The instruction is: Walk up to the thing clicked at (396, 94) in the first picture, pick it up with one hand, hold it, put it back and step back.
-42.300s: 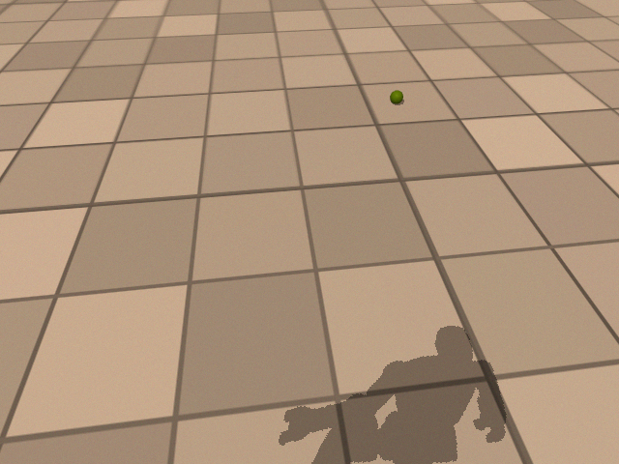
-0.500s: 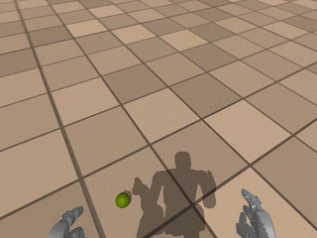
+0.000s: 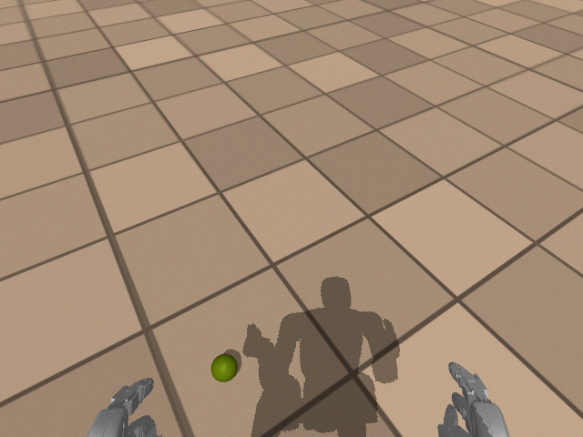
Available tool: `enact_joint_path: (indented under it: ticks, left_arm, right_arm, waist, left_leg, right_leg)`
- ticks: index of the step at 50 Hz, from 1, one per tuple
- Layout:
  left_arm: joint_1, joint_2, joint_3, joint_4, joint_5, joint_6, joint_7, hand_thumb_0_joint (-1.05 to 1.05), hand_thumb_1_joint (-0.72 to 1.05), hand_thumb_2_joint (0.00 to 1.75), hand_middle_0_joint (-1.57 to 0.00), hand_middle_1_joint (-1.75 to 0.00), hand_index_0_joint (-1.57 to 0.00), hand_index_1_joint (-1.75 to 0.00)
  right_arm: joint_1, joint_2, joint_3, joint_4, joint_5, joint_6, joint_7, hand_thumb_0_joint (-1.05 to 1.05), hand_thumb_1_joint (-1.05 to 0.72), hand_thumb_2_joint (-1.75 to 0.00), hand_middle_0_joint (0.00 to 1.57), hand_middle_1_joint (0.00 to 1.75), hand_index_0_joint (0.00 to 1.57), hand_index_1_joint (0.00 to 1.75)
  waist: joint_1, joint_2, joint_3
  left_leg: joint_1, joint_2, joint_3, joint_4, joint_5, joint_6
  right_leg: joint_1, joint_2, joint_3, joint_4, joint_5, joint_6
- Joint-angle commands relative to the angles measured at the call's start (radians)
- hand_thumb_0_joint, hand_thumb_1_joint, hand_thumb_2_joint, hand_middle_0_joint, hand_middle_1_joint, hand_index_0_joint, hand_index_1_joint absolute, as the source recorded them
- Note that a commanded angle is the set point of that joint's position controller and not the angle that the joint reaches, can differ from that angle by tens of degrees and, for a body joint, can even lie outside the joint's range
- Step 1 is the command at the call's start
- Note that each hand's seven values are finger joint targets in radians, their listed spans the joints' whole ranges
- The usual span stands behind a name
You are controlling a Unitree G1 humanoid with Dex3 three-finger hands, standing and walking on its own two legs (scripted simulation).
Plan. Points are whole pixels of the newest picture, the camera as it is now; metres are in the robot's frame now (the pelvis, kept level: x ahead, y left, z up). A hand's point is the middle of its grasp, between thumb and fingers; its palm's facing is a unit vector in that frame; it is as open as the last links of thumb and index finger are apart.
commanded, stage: home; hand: left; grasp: from above
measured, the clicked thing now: (224, 367) +0.49 +0.20 -0.67
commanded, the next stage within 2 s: stand in 1.22 s
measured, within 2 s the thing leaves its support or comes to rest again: neither
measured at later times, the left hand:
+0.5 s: hand out of the picture +0.17 +0.18 -0.04, palm faces +0.05 -0.98 -0.20, open 7.4 cm
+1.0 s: hand out of the picture +0.17 +0.18 -0.04, palm faces +0.05 -0.98 -0.20, open 7.4 cm
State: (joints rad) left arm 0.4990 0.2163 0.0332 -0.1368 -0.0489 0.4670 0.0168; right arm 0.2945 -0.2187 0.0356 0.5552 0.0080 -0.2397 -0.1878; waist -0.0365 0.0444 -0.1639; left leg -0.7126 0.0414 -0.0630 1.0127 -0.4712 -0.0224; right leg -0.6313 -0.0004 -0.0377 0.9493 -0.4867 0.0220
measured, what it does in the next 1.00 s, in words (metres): stands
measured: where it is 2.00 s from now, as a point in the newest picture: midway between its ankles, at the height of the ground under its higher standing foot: outside the picture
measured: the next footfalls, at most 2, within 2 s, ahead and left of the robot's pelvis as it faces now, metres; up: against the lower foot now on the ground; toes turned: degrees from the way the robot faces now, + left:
none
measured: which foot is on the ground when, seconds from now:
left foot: down 0.00-1.00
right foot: down 0.00-1.00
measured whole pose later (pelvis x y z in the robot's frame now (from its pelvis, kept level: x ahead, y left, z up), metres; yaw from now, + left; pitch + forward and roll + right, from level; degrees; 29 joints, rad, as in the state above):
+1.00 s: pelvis +0.01 +0.00 +0.00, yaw +0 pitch +10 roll -3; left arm 0.50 0.22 0.03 -0.14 -0.05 0.46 0.01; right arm 0.29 -0.22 0.03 0.54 0.01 -0.23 -0.18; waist -0.03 0.05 -0.17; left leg -0.72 0.04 -0.06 1.02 -0.48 -0.03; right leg -0.64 0.00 -0.04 0.96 -0.50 0.02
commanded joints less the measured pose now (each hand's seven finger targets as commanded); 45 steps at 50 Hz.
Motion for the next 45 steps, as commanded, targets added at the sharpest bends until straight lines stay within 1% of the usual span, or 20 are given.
enact_joint_path:
  ticks: [1,3,7,8,11,12,13,15,19,20,21,22,24,26,27,28,30,32,43,45]
  left_arm:
    - [-0.029,0.108,0.057,-0.196,0.005,-0.051,0.01,0.0,0.9,0.9,-0.2,-0.3,-0.2,-0.3]
    - [-0.031,0.108,0.059,-0.179,0.003,-0.049,0.009,0.0,0.9,0.9,-0.2,-0.3,-0.2,-0.3]
    - [-0.031,0.118,0.069,-0.206,0.006,-0.053,0.01,0.0,0.9,0.9,-0.2,-0.3,-0.2,-0.3]
    - [-0.029,0.107,0.055,-0.195,0.005,-0.051,0.009,0.0,0.9,0.9,-0.2,-0.3,-0.2,-0.3]
    - [-0.017,0.107,0.058,-0.192,0.003,-0.05,0.008,0.0,0.9,0.9,-0.2,-0.3,-0.2,-0.3]
    - [-0.039,0.132,0.072,-0.226,0.005,-0.054,0.01,0.0,0.9,0.9,-0.2,-0.3,-0.2,-0.3]
    - [-0.017,0.105,0.047,-0.185,0.005,-0.049,0.006,0.0,0.9,0.9,-0.2,-0.3,-0.2,-0.3]
    - [-0.012,0.1,0.05,-0.175,0.003,-0.046,0.006,0.0,0.9,0.9,-0.2,-0.3,-0.2,-0.3]
    - [-0.056,0.13,0.067,-0.222,0.006,-0.053,0.011,0.0,0.9,0.9,-0.2,-0.3,-0.2,-0.3]
    - [-0.031,0.115,0.059,-0.189,0.004,-0.05,0.009,0.0,0.9,0.9,-0.2,-0.3,-0.2,-0.3]
    - [-0.023,0.109,0.056,-0.188,0.004,-0.049,0.008,0.0,0.9,0.9,-0.2,-0.3,-0.2,-0.3]
    - [-0.01,0.089,0.047,-0.173,0.001,-0.046,0.007,0.0,0.9,0.9,-0.2,-0.3,-0.2,-0.3]
    - [-0.037,0.133,0.076,-0.231,0.003,-0.05,0.011,0.0,0.9,0.9,-0.2,-0.3,-0.2,-0.3]
    - [-0.021,0.125,0.064,-0.218,0.007,-0.049,0.012,0.0,0.9,0.9,-0.2,-0.3,-0.2,-0.3]
    - [0.003,0.095,0.044,-0.174,0.003,-0.046,0.008,0.0,0.9,0.9,-0.2,-0.3,-0.2,-0.3]
    - [-0.01,0.092,0.043,-0.162,0.005,-0.046,0.008,0.0,0.9,0.9,-0.2,-0.3,-0.2,-0.3]
    - [-0.033,0.127,0.071,-0.216,0.005,-0.052,0.012,0.0,0.9,0.9,-0.2,-0.3,-0.2,-0.3]
    - [-0.02,0.106,0.053,-0.181,0.005,-0.049,0.008,0.0,0.9,0.9,-0.2,-0.3,-0.2,-0.3]
    - [-0.024,0.112,0.063,-0.201,-0.002,-0.052,0.007,0.0,0.9,0.9,-0.2,-0.3,-0.2,-0.3]
    - [-0.018,0.11,0.059,-0.198,-0.001,-0.055,0.006,0.0,0.9,0.9,-0.2,-0.3,-0.2,-0.3]
  right_arm:
    - [-0.076,-0.121,-0.057,-0.167,-0.005,-0.068,-0.015,0.0,-0.9,-0.9,0.2,0.3,0.2,0.3]
    - [-0.077,-0.123,-0.056,-0.164,-0.005,-0.07,-0.016,0.0,-0.9,-0.9,0.2,0.3,0.2,0.3]
    - [-0.079,-0.119,-0.057,-0.162,-0.004,-0.071,-0.015,0.0,-0.9,-0.9,0.2,0.3,0.2,0.3]
    - [-0.078,-0.121,-0.057,-0.164,-0.005,-0.071,-0.015,0.0,-0.9,-0.9,0.2,0.3,0.2,0.3]
    - [-0.075,-0.122,-0.059,-0.163,-0.005,-0.071,-0.014,0.0,-0.9,-0.9,0.2,0.3,0.2,0.3]
    - [-0.072,-0.126,-0.062,-0.162,-0.004,-0.068,-0.014,0.0,-0.9,-0.9,0.2,0.3,0.2,0.3]
    - [-0.072,-0.123,-0.058,-0.159,-0.005,-0.068,-0.014,0.0,-0.9,-0.9,0.2,0.3,0.2,0.3]
    - [-0.074,-0.123,-0.058,-0.159,-0.006,-0.067,-0.012,0.0,-0.9,-0.9,0.2,0.3,0.2,0.3]
    - [-0.081,-0.123,-0.059,-0.166,-0.006,-0.066,-0.013,0.0,-0.9,-0.9,0.2,0.3,0.2,0.3]
    - [-0.077,-0.122,-0.056,-0.162,-0.004,-0.066,-0.012,0.0,-0.9,-0.9,0.2,0.3,0.2,0.3]
    - [-0.081,-0.117,-0.054,-0.163,-0.005,-0.067,-0.013,0.0,-0.9,-0.9,0.2,0.3,0.2,0.3]
    - [-0.075,-0.119,-0.055,-0.168,-0.004,-0.068,-0.012,0.0,-0.9,-0.9,0.2,0.3,0.2,0.3]
    - [-0.075,-0.125,-0.061,-0.169,-0.004,-0.064,-0.014,0.0,-0.9,-0.9,0.2,0.3,0.2,0.3]
    - [-0.074,-0.123,-0.061,-0.17,-0.005,-0.062,-0.012,0.0,-0.9,-0.9,0.2,0.3,0.2,0.3]
    - [-0.067,-0.122,-0.058,-0.162,-0.006,-0.061,-0.01,0.0,-0.9,-0.9,0.2,0.3,0.2,0.3]
    - [-0.074,-0.122,-0.058,-0.163,-0.006,-0.061,-0.01,0.0,-0.9,-0.9,0.2,0.3,0.2,0.3]
    - [-0.076,-0.123,-0.062,-0.168,-0.004,-0.057,-0.011,0.0,-0.9,-0.9,0.2,0.3,0.2,0.3]
    - [-0.077,-0.124,-0.059,-0.165,-0.005,-0.057,-0.008,0.0,-0.9,-0.9,0.2,0.3,0.2,0.3]
    - [-0.078,-0.121,-0.058,-0.18,-0.002,-0.056,-0.007,0.0,-0.9,-0.9,0.2,0.3,0.2,0.3]
    - [-0.075,-0.123,-0.06,-0.18,-0.002,-0.053,-0.006,0.0,-0.9,-0.9,0.2,0.3,0.2,0.3]
  waist:
    - [-0.004,0.013,-0.071]
    - [-0.007,0.001,-0.044]
    - [0.004,0.013,-0.061]
    - [-0.006,0.001,-0.06]
    - [-0.003,0.01,-0.085]
    - [0.001,0.017,-0.085]
    - [-0.013,0.005,-0.08]
    - [-0.005,0.009,-0.07]
    - [-0.001,0.008,-0.066]
    - [-0.003,-0.006,-0.043]
    - [0.0,-0.002,-0.047]
    - [-0.009,-0.004,-0.07]
    - [0.001,0.013,-0.1]
    - [-0.001,-0.005,-0.098]
    - [-0.006,-0.01,-0.091]
    - [-0.007,0.002,-0.073]
    - [0.005,0.028,-0.084]
    - [-0.002,0.018,-0.068]
    - [0.0,0.013,-0.06]
    - [-0.004,0.019,-0.08]
  left_leg:
    - [0.136,-0.038,0.022,-0.168,0.17,0.031]
    - [0.126,-0.038,0.022,-0.171,0.149,0.032]
    - [0.128,-0.037,0.023,-0.17,0.156,0.029]
    - [0.131,-0.038,0.022,-0.17,0.151,0.031]
    - [0.147,-0.037,0.024,-0.16,0.207,0.029]
    - [0.153,-0.036,0.027,-0.157,0.219,0.029]
    - [0.151,-0.036,0.024,-0.154,0.228,0.03]
    - [0.144,-0.035,0.021,-0.162,0.217,0.028]
    - [0.136,-0.035,0.019,-0.166,0.183,0.03]
    - [0.129,-0.035,0.02,-0.166,0.177,0.032]
    - [0.128,-0.035,0.024,-0.162,0.182,0.032]
    - [0.142,-0.036,0.023,-0.16,0.193,0.032]
    - [0.154,-0.036,0.027,-0.15,0.235,0.03]
    - [0.152,-0.037,0.026,-0.143,0.254,0.031]
    - [0.151,-0.036,0.024,-0.146,0.257,0.031]
    - [0.144,-0.033,0.02,-0.156,0.237,0.03]
    - [0.147,-0.03,0.016,-0.169,0.217,0.026]
    - [0.142,-0.028,0.009,-0.176,0.194,0.027]
    - [0.121,-0.035,0.021,-0.168,0.158,0.03]
    - [0.139,-0.031,0.017,-0.167,0.194,0.028]
  right_leg:
    - [0.009,0.026,-0.03,-0.162,0.171,-0.015]
    - [-0.001,0.026,-0.03,-0.169,0.153,-0.013]
    - [0.005,0.026,-0.032,-0.164,0.153,-0.016]
    - [0.004,0.027,-0.032,-0.164,0.152,-0.014]
    - [0.02,0.027,-0.03,-0.154,0.2,-0.015]
    - [0.019,0.027,-0.028,-0.154,0.21,-0.015]
    - [0.019,0.027,-0.029,-0.153,0.222,-0.013]
    - [0.014,0.027,-0.031,-0.151,0.208,-0.017]
    - [0.007,0.026,-0.031,-0.161,0.175,-0.016]
    - [0.004,0.026,-0.032,-0.164,0.172,-0.015]
    - [0.007,0.026,-0.03,-0.164,0.179,-0.014]
    - [0.013,0.026,-0.029,-0.158,0.189,-0.014]
    - [0.028,0.024,-0.028,-0.153,0.228,-0.014]
    - [0.032,0.024,-0.027,-0.15,0.249,-0.013]
    - [0.034,0.025,-0.028,-0.147,0.248,-0.015]
    - [0.016,0.028,-0.031,-0.144,0.228,-0.016]
    - [0.015,0.028,-0.034,-0.145,0.201,-0.021]
    - [0.008,0.031,-0.038,-0.145,0.182,-0.021]
    - [0.003,0.026,-0.031,-0.159,0.158,-0.017]
    - [0.01,0.028,-0.032,-0.146,0.187,-0.018]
